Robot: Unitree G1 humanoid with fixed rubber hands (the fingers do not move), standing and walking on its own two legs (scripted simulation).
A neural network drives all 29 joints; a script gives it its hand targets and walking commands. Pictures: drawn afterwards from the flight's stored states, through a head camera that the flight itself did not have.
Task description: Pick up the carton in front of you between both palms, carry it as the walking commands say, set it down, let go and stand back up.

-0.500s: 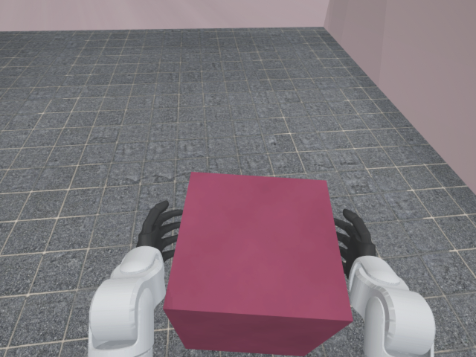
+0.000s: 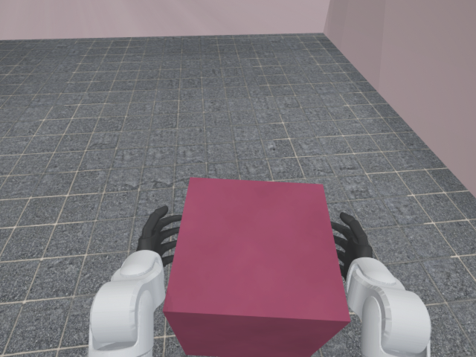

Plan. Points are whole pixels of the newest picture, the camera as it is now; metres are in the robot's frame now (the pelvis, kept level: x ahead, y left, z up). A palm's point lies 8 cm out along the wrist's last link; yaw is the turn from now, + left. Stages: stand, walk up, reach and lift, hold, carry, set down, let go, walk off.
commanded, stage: carry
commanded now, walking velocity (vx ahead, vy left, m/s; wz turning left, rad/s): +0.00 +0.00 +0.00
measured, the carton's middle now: (250, 274) +0.25 +0.00 +0.02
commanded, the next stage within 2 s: hold in 1.28 s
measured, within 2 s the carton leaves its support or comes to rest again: neither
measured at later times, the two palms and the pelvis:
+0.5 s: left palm (159, 268) +0.24 +0.15 +0.05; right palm (347, 278) +0.24 -0.15 +0.05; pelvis -0.03 +0.00 +0.00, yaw +0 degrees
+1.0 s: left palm (163, 260) +0.26 +0.15 +0.04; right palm (344, 269) +0.26 -0.15 +0.04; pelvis -0.03 +0.00 +0.00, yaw +0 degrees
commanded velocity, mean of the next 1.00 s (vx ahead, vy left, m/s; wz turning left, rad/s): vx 0.00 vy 0.00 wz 0.00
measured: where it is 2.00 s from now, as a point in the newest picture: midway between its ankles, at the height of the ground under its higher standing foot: outside the picture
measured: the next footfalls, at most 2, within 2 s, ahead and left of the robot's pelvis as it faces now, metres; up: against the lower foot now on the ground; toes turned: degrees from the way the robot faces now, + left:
none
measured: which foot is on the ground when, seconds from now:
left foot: down 0.00-1.00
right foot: down 0.00-1.00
